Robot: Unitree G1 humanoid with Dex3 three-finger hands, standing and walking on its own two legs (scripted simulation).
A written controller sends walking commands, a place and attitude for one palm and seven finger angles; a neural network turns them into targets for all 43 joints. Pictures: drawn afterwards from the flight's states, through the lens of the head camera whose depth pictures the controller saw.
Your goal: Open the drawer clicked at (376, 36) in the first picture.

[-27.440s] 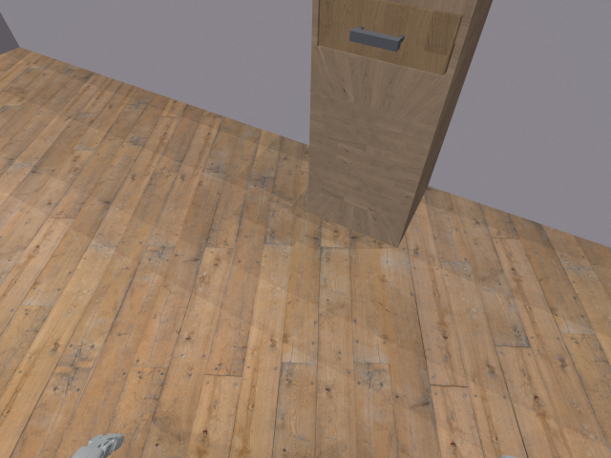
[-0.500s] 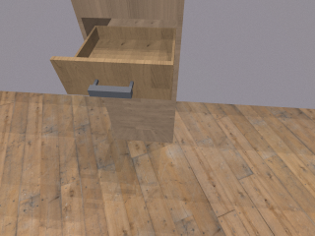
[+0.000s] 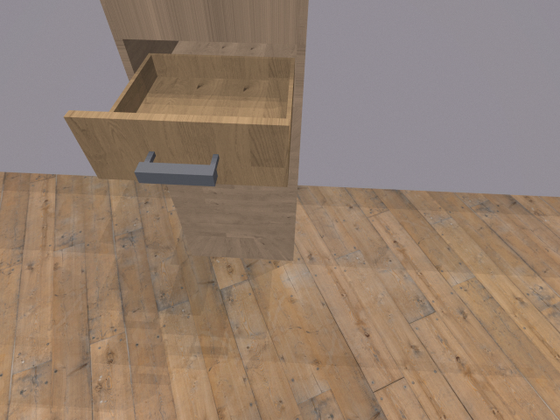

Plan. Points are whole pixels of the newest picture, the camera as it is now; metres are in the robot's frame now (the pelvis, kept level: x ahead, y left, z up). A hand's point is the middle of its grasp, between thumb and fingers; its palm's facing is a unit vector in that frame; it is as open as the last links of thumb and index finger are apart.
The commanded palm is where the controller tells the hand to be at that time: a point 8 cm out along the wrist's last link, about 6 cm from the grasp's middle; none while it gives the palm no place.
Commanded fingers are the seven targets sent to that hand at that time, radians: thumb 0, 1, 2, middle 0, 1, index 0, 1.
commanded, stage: look to check the result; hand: left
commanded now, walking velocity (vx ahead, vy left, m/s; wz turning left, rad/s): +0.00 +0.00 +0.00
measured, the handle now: (180, 165) +0.51 +0.21 +0.06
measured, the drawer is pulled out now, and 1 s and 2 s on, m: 0.30 0.30 0.30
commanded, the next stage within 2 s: stand and wait in 0.48 s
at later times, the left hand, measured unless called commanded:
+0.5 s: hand out of the picture +0.04 +0.20 -0.17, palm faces +0.00 -0.97 -0.26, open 7.4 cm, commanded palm none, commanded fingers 0.00 0.90 0.90 -0.20 -0.30 -0.20 -0.30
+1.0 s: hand out of the picture +0.10 +0.22 -0.15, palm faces -0.02 -0.94 -0.33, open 7.4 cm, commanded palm none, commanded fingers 0.00 0.90 0.90 -0.20 -0.30 -0.20 -0.30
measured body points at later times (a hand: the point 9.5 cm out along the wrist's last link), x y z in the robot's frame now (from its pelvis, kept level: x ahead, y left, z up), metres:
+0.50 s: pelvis +0.01 +0.00 +0.00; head +0.04 -0.01 +0.45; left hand +0.04 +0.25 -0.15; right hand +0.05 -0.25 -0.16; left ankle +0.04 +0.11 -0.74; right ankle +0.01 -0.10 -0.74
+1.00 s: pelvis +0.03 -0.01 +0.01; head +0.05 -0.02 +0.45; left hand +0.10 +0.27 -0.13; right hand +0.08 -0.29 -0.15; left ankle +0.04 +0.11 -0.74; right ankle +0.01 -0.10 -0.74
